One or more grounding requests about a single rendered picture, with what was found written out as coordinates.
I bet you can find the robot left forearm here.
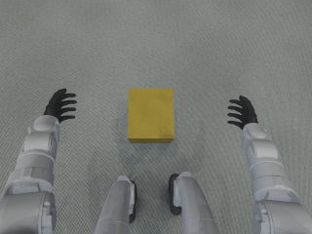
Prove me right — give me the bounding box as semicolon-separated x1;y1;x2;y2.
0;115;60;202

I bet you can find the robot right forearm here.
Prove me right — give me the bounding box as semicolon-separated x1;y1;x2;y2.
241;123;312;223

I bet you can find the robot left hand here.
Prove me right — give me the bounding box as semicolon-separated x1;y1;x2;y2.
43;88;77;123

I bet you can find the right robot thigh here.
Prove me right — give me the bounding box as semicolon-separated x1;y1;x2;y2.
174;176;220;234

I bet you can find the carton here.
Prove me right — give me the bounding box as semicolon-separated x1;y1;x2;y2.
127;89;175;143

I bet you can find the right robot shin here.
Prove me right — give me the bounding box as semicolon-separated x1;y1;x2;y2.
173;172;196;207

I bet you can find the left robot upper arm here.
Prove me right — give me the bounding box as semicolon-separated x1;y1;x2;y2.
0;190;57;234

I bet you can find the robot right hand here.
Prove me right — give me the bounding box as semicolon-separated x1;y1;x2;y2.
227;96;258;130

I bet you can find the right robot upper arm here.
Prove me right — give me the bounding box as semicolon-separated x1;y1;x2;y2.
252;199;312;234

